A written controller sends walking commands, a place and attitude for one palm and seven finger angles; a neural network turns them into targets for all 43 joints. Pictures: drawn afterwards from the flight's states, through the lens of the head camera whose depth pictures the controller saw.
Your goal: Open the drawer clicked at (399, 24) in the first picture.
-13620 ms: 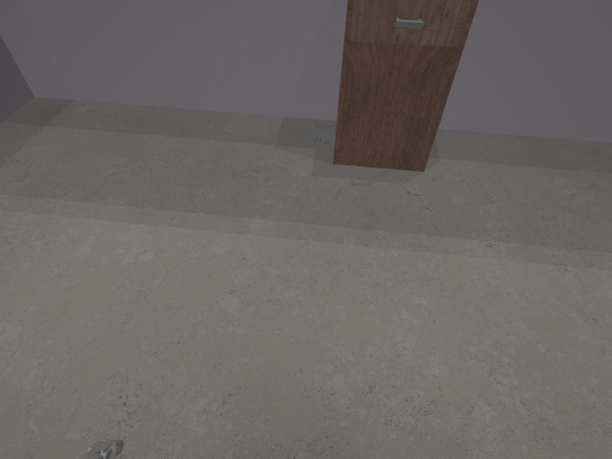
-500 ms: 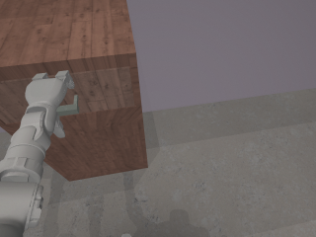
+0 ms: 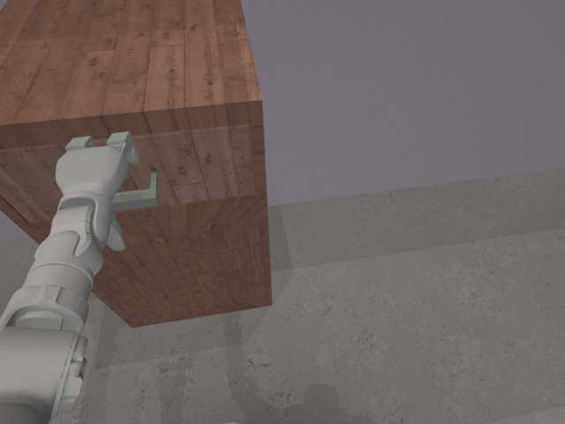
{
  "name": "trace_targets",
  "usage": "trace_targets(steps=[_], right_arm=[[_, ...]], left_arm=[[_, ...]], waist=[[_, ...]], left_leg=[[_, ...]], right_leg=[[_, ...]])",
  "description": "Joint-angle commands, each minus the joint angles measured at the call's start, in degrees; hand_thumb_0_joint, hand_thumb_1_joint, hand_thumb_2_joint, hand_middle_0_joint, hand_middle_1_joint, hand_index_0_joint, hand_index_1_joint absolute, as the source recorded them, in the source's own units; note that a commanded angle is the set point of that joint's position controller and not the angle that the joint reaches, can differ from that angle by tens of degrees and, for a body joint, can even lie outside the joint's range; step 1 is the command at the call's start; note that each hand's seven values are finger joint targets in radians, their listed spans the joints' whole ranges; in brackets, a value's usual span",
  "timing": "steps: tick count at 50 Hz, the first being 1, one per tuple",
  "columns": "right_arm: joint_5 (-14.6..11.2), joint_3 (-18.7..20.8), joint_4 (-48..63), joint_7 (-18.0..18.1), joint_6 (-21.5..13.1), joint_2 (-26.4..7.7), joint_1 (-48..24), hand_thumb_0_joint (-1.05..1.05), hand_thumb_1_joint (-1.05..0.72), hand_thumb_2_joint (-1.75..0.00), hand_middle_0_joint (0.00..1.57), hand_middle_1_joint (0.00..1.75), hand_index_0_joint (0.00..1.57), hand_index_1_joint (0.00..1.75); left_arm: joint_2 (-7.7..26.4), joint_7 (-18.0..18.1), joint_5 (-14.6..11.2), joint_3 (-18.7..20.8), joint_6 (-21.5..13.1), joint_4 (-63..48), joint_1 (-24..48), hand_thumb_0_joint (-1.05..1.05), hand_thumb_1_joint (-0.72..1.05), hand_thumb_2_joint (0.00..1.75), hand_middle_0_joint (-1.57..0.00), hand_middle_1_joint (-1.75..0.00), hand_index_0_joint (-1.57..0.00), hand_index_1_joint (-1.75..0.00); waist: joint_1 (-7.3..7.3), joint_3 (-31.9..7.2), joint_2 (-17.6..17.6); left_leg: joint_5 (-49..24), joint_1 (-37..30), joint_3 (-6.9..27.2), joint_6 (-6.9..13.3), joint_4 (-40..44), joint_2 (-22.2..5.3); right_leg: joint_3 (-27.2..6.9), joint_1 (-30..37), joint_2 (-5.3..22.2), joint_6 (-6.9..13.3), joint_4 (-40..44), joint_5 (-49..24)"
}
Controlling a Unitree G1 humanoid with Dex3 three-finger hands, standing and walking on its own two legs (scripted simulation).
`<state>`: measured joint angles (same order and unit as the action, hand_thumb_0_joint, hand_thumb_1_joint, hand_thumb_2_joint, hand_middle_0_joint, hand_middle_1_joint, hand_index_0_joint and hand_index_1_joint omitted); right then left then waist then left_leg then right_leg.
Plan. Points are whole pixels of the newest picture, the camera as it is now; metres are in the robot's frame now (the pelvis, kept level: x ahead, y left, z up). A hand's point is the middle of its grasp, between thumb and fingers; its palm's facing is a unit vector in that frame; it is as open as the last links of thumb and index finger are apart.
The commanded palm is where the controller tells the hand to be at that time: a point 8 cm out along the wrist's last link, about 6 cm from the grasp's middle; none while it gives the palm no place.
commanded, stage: move the hooked fingers above the handle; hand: left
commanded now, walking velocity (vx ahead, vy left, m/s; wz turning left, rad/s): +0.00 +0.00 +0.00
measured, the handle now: (128, 191) +0.50 +0.27 +0.00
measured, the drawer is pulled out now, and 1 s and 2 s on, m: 0.00 0.00 0.00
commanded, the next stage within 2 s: lower the fingers behind the handle in 0.12 s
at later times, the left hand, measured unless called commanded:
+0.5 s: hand (112, 207) +0.44 +0.27 +0.03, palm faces -0.07 -0.04 -1.00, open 13.8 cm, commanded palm +0.42 +0.26 +0.09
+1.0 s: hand (109, 213) +0.44 +0.28 +0.01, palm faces -0.05 -0.02 -1.00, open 13.8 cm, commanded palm +0.43 +0.27 +0.06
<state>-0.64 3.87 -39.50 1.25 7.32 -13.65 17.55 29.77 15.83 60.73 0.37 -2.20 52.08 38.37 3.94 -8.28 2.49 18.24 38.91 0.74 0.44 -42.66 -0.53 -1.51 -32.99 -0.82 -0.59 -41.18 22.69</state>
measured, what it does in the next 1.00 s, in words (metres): stands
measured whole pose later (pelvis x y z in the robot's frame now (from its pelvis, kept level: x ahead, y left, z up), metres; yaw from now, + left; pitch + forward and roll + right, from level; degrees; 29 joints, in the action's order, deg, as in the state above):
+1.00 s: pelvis +0.00 +0.00 -0.01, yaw +0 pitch +19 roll -2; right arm 0.2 4.1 -40.9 2.0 7.3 -13.8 19.5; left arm 32.4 17.7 61.6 2.0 -4.9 57.4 38.4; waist 4.7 -9.8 2.4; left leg 20.8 46.8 1.5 0.3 -48.9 -1.3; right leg -0.9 -40.2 -1.8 -0.6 -46.4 24.8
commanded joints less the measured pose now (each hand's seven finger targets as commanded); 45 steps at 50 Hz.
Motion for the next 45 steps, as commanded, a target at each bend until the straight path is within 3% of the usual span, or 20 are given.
trace_targets(steps=[1, 2, 3, 4, 12, 15, 16, 22, 24, 25, 28, 29, 30, 31, 34, 40, 43, 45], right_arm=[[-0.04, 2.78, 4.75, 0.39, -1.05, -9.70, 4.58, 0.00, -0.90, -0.90, 0.20, 0.30, 0.20, 0.30], [-0.15, 2.74, 4.91, 0.50, -0.91, -9.72, 4.46, 0.00, -0.90, -0.90, 0.20, 0.30, 0.20, 0.30], [-0.22, 2.54, 5.10, 0.65, -0.90, -9.75, 4.17, 0.00, -0.90, -0.90, 0.20, 0.30, 0.20, 0.30], [-0.10, 2.53, 4.79, 0.90, -0.95, -9.86, 4.30, 0.00, -0.90, -0.90, 0.20, 0.30, 0.20, 0.30], [-0.25, 2.49, 4.46, 2.11, -1.30, -9.61, 4.94, 0.00, -0.90, -0.90, 0.20, 0.30, 0.20, 0.30], [-0.11, 2.40, 4.41, 1.86, -1.18, -9.50, 5.75, 0.00, -0.90, -0.90, 0.20, 0.30, 0.20, 0.30], [-0.13, 2.41, 4.32, 1.86, -1.08, -9.70, 5.75, 0.00, -0.90, -0.90, 0.20, 0.30, 0.20, 0.30], [0.33, 3.21, 4.28, 1.41, -0.91, -9.69, 6.34, 0.00, -0.90, -0.90, 0.20, 0.30, 0.20, 0.30], [0.45, 3.37, 4.06, 1.49, -0.73, -9.70, 6.19, 0.00, -0.90, -0.90, 0.20, 0.30, 0.20, 0.30], [0.40, 3.48, 3.94, 1.49, -0.84, -9.69, 6.07, 0.00, -0.90, -0.90, 0.20, 0.30, 0.20, 0.30], [0.26, 3.51, 3.07, 1.48, -0.97, -9.77, 6.12, 0.00, -0.90, -0.90, 0.20, 0.30, 0.20, 0.30], [0.43, 3.51, 2.57, 1.60, -0.99, -10.00, 6.29, 0.00, -0.90, -0.90, 0.20, 0.30, 0.20, 0.30], [0.26, 3.42, 2.78, 1.56, -1.02, -9.94, 6.12, 0.00, -0.90, -0.90, 0.20, 0.30, 0.20, 0.30], [0.20, 3.37, 2.64, 1.65, -1.01, -9.96, 6.26, 0.00, -0.90, -0.90, 0.20, 0.30, 0.20, 0.30], [0.32, 3.25, 2.20, 1.75, -1.19, -10.08, 6.62, 0.00, -0.90, -0.90, 0.20, 0.30, 0.20, 0.30], [0.55, 3.38, 2.24, 1.72, -1.30, -9.75, 7.54, 0.00, -0.90, -0.90, 0.20, 0.30, 0.20, 0.30], [0.64, 3.22, 2.40, 1.76, -1.19, -9.69, 7.51, 0.00, -0.90, -0.90, 0.20, 0.30, 0.20, 0.30], [0.73, 3.18, 2.36, 1.65, -1.12, -9.80, 7.59, 0.00, -0.90, -0.90, 0.20, 0.30, 0.20, 0.30]], left_arm=[[15.05, 1.91, -0.01, 3.90, 2.45, -10.04, 23.68, 0.00, -0.50, 0.30, -0.30, -1.20, -0.30, -1.20], [15.54, 1.48, -0.08, 4.29, 2.80, -9.23, 22.97, 0.00, -0.50, 0.30, -0.30, -1.20, -0.30, -1.20], [14.15, 0.95, -0.27, 2.67, 3.06, -8.73, 23.88, 0.00, -0.50, 0.30, -0.30, -1.20, -0.30, -1.20], [14.93, 0.39, -0.33, 3.21, 2.76, -8.94, 24.93, 0.00, -0.50, 0.30, -0.30, -1.20, -0.30, -1.20], [16.31, -1.07, 0.20, 3.32, -0.72, -8.99, 26.39, 0.00, -0.50, 0.30, -0.30, -1.20, -0.30, -1.20], [17.01, -1.15, -0.18, 4.69, -1.43, -6.46, 21.99, 0.00, -0.50, 0.30, -0.30, -1.20, -0.30, -1.20], [17.40, -1.11, -0.28, 5.02, -1.39, -5.91, 21.72, 0.00, -0.50, 0.30, -0.30, -1.20, -0.30, -1.20], [18.70, -0.03, -0.42, 7.20, -3.55, -9.87, 19.62, 0.00, -0.50, 0.30, -0.30, -1.20, -0.30, -1.20], [19.78, 0.86, -0.41, 8.74, -4.38, -10.73, 18.94, 0.00, -0.50, 0.30, -0.30, -1.20, -0.30, -1.20], [18.50, 1.39, -0.21, 7.20, -4.93, -12.52, 20.82, 0.00, -0.50, 0.30, -0.30, -1.20, -0.30, -1.20], [18.50, 3.08, 0.25, 7.31, -4.28, -9.87, 20.55, 0.00, -0.50, 0.30, -0.30, -1.20, -0.30, -1.20], [20.55, 3.65, 0.25, 9.07, -4.24, -9.85, 21.73, 0.00, -0.50, 0.30, -0.30, -1.20, -0.30, -1.20], [20.80, 4.05, 0.62, 8.79, -3.84, -9.16, 21.21, 0.00, -0.50, 0.30, -0.30, -1.20, -0.30, -1.20], [20.86, 4.32, 0.52, 8.84, -3.27, -8.17, 21.03, 0.00, -0.50, 0.30, -0.30, -1.20, -0.30, -1.20], [20.24, 4.28, 0.63, 7.45, -2.49, -6.74, 23.48, 0.00, -0.50, 0.30, -0.30, -1.20, -0.30, -1.20], [17.22, 2.44, 0.35, 5.09, -3.19, -6.12, 21.93, 0.00, -0.50, 0.30, -0.30, -1.20, -0.30, -1.20], [16.16, 2.29, 0.30, 4.71, -3.65, -5.02, 20.56, 0.00, -0.50, 0.30, -0.30, -1.20, -0.30, -1.20], [17.10, 2.88, 0.68, 5.75, -4.05, -4.81, 20.62, 0.00, -0.50, 0.30, -0.30, -1.20, -0.30, -1.20]], waist=[[-0.47, -20.76, 3.05], [-0.59, -20.19, 1.88], [0.15, -18.27, 0.75], [0.58, -18.45, -0.89], [1.07, -15.59, 1.91], [-0.19, -17.22, 1.78], [-0.02, -16.44, 0.82], [-0.99, -21.53, 2.04], [-0.75, -21.75, 0.60], [0.00, -22.12, 1.60], [0.67, -18.11, 2.80], [0.85, -18.54, 0.91], [0.59, -19.41, 2.44], [0.68, -19.39, 1.46], [1.69, -19.85, 2.52], [1.78, -23.31, 3.48], [1.71, -20.43, 3.11], [1.50, -20.99, 3.17]], left_leg=[[-21.36, -22.11, -1.13, 1.58, 3.68, 0.86], [-20.00, -21.26, -1.26, 1.68, 3.94, 0.94], [-18.52, -20.25, -1.41, 1.91, 4.29, 1.05], [-18.74, -19.96, -1.37, 2.12, 4.28, 0.91], [-16.09, -19.20, -1.27, 2.30, 4.00, 1.40], [-17.47, -17.52, -1.98, 2.25, 3.24, 1.73], [-17.62, -16.47, -2.05, 2.26, 2.97, 1.60], [-21.64, -16.17, -2.81, 2.32, 0.97, 1.70], [-22.14, -15.05, -2.67, 2.45, 0.33, 1.80], [-21.99, -15.30, -2.68, 2.50, 0.07, 1.84], [-18.60, -13.66, -2.62, 2.44, -0.16, 1.79], [-18.37, -12.85, -2.62, 2.64, -0.45, 1.68], [-18.10, -12.65, -2.76, 2.57, -0.47, 1.91], [-17.37, -12.10, -2.70, 2.55, -0.71, 1.93], [-16.86, -12.16, -2.53, 2.51, -1.21, 1.75], [-19.35, -14.63, -2.33, 2.30, -2.59, 1.40], [-18.21, -13.44, -2.02, 2.24, -2.57, 1.23], [-18.57, -13.17, -1.84, 2.19, -2.88, 1.18]], right_leg=[[4.12, 2.39, -2.90, 2.77, 4.53, -17.64], [3.97, 2.94, -2.86, 2.65, 4.89, -17.04], [3.91, 2.94, -2.77, 2.54, 5.51, -16.63], [3.66, 3.95, -2.59, 2.45, 5.76, -17.21], [3.07, 1.33, -2.53, 2.53, 6.22, -14.98], [2.79, 3.42, -2.55, 2.58, 5.47, -17.66], [2.85, 3.32, -2.54, 2.54, 5.22, -18.46], [2.22, 5.57, -2.58, 2.30, 3.52, -24.40], [2.09, 6.35, -2.64, 2.25, 3.10, -25.61], [1.95, 5.42, -2.59, 2.04, 2.79, -25.99], [2.33, 1.75, -2.78, 2.15, 3.01, -21.43], [2.18, 2.58, -2.66, 2.05, 2.98, -21.68], [1.95, 2.43, -2.65, 1.93, 2.72, -21.77], [2.16, 2.35, -2.70, 1.99, 2.46, -21.17], [2.23, 0.60, -2.68, 2.03, 2.33, -19.89], [2.35, -0.77, -3.03, 1.93, 1.25, -21.53], [2.83, -2.73, -3.25, 2.22, 0.97, -19.42], [2.86, -3.38, -3.28, 2.20, 0.44, -19.09]])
